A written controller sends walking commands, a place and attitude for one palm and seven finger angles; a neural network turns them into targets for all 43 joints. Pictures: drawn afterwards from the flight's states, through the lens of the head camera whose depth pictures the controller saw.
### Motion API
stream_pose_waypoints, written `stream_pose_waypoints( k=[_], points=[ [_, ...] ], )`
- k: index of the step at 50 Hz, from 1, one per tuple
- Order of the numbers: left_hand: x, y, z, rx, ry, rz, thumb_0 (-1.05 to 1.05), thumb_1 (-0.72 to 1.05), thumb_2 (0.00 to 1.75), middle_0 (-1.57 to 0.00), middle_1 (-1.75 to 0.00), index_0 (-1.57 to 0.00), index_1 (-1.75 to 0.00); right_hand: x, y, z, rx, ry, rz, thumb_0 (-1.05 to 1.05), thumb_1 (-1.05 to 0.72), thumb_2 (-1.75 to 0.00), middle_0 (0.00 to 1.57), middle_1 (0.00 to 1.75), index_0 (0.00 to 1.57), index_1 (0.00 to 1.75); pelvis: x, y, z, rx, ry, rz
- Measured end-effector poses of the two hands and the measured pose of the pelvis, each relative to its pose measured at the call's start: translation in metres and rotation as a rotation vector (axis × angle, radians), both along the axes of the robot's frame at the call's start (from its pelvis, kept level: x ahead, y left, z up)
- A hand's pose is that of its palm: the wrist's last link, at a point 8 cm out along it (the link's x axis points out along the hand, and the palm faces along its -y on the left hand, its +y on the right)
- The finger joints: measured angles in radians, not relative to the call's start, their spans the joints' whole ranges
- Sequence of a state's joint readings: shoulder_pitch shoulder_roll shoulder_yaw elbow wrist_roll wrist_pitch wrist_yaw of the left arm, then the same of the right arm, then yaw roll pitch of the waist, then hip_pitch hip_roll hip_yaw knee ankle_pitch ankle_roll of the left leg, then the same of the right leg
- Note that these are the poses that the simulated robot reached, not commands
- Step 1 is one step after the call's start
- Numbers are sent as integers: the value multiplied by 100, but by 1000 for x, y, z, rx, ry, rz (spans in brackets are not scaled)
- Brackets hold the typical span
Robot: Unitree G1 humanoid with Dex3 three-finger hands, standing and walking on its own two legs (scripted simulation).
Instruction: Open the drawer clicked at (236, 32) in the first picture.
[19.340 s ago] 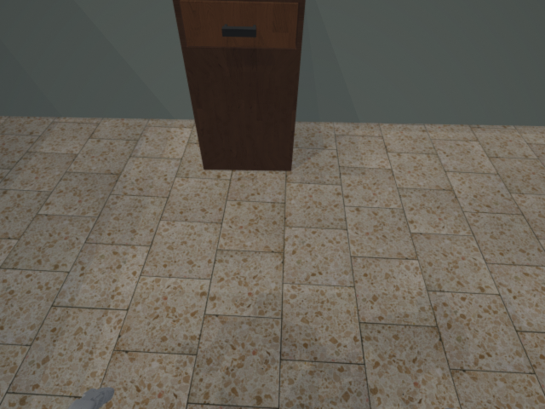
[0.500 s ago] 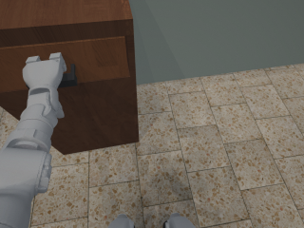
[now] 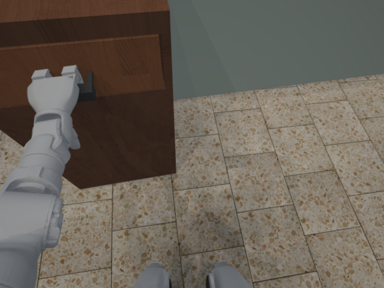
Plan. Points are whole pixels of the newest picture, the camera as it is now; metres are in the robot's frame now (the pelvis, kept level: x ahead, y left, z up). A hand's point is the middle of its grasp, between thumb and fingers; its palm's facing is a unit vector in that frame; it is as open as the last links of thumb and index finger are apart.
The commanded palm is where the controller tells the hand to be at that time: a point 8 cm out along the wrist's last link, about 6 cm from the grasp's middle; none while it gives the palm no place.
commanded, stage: lower the fingers behind the handle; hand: left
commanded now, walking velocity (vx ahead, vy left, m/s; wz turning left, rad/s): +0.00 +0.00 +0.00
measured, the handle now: (64, 86) +0.54 +0.26 +0.04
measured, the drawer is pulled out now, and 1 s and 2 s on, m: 0.00 0.00 0.04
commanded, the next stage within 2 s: close the thumb around the handle in 0.12 s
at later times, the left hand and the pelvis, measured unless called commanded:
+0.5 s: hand (63, 108) +0.50 +0.26 +0.02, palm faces -0.04 -0.01 -1.00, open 11.6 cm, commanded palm +0.48 +0.25 +0.07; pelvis +0.00 +0.00 +0.00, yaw +0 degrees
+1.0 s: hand (63, 109) +0.50 +0.26 +0.02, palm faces -0.06 -0.02 -1.00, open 6.0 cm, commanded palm +0.48 +0.25 +0.07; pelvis +0.01 +0.01 +0.00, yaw -1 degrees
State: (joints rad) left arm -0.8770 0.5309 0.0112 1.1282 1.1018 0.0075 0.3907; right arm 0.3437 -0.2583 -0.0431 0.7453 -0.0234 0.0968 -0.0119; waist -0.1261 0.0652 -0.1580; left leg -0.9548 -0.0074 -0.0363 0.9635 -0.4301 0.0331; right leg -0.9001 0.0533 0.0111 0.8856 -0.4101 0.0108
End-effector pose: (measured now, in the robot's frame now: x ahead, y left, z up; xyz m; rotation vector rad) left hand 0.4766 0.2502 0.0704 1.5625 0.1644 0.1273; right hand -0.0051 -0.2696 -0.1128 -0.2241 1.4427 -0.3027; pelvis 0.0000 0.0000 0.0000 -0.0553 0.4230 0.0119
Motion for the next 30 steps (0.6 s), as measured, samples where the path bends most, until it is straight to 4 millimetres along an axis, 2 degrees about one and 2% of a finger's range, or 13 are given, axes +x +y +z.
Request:
stream_pose_waypoints(
  k=[9,17,22,30],
  points=[
    [3,3,5,-17,107,1,0,-49,30,-31,-121,-32,-120,0,1,13,-19,-32,-26,0,-90,-90,21,30,20,30,3,-1,9,4,-28,-14],
    [3,10,2,-21,60,-68,0,-44,32,-31,-121,-33,-121,-5,-3,11,-39,2,-15,0,-90,-90,21,30,20,30,4,1,4,2,-5,-13],
    [2,10,1,-8,21,-58,0,-28,39,-33,-123,-34,-122,-3,-1,6,-26,13,-8,0,-90,-90,21,30,20,30,5,3,1,-2,3,-7],
    [4,7,1,-18,47,-9,0,11,56,-35,-126,-36,-126,6,6,7,-6,-18,-11,0,-90,-90,21,30,20,30,5,4,5,-2,-9,-7]
  ],
)
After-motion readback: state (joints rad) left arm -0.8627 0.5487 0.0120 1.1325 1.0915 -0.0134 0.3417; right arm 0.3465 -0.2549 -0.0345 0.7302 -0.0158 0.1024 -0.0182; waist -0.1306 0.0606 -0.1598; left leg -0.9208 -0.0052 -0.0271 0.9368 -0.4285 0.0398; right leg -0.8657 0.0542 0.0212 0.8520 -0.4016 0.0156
